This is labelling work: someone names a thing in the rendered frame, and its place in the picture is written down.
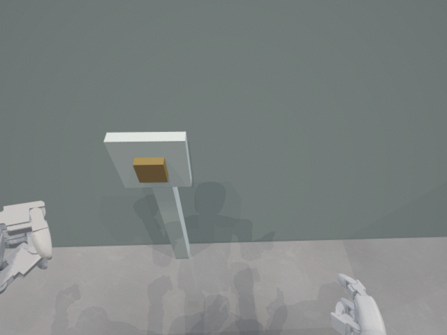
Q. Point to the panel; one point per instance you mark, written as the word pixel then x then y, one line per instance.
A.
pixel 124 147

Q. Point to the robot left hand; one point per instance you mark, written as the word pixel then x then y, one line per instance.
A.
pixel 23 226

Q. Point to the robot right hand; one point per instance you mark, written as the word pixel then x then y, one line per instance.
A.
pixel 363 315

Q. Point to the button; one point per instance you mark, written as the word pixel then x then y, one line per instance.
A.
pixel 150 170

